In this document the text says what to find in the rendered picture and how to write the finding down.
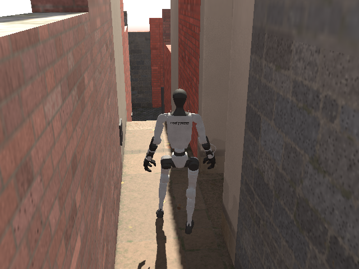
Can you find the left robot upper arm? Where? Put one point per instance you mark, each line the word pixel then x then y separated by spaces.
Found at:
pixel 159 128

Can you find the right robot upper arm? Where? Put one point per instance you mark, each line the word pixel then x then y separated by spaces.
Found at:
pixel 200 127

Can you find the left robot forearm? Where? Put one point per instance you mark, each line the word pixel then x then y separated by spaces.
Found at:
pixel 151 150

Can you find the robot right shin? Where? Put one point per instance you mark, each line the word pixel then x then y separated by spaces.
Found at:
pixel 190 208

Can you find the humanoid robot torso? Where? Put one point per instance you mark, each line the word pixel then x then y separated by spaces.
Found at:
pixel 179 129

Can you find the robot left hand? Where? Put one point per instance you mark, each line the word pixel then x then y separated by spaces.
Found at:
pixel 146 164

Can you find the right robot forearm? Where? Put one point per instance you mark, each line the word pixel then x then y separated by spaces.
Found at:
pixel 207 149

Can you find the robot right hand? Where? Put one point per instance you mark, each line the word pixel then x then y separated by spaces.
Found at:
pixel 212 161

